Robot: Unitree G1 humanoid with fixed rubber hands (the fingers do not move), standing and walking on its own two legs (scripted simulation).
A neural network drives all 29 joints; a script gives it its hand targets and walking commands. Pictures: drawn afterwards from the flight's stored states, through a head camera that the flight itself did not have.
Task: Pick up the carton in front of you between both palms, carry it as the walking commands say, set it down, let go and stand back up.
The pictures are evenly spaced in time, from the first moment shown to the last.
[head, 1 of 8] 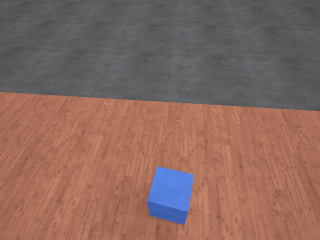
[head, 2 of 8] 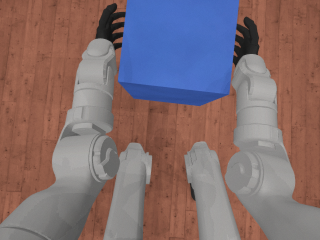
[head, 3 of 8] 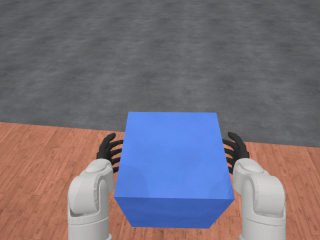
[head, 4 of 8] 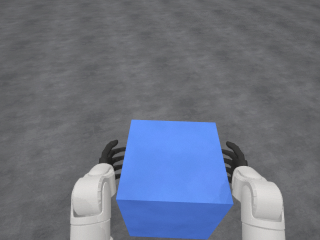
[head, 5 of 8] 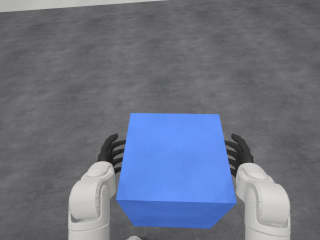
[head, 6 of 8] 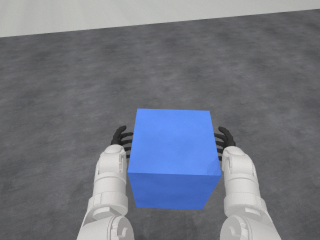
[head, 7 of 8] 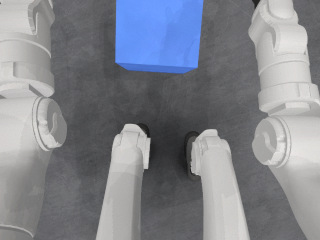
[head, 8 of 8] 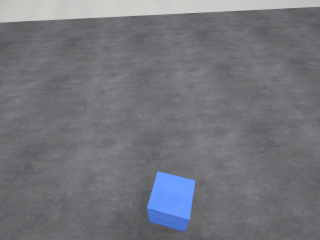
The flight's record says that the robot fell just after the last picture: no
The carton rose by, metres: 0.69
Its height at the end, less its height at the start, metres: -0.07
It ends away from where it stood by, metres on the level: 5.85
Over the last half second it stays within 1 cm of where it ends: yes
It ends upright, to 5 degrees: yes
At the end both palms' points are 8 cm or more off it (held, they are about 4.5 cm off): yes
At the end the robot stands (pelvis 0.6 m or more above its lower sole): yes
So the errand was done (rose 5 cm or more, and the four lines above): yes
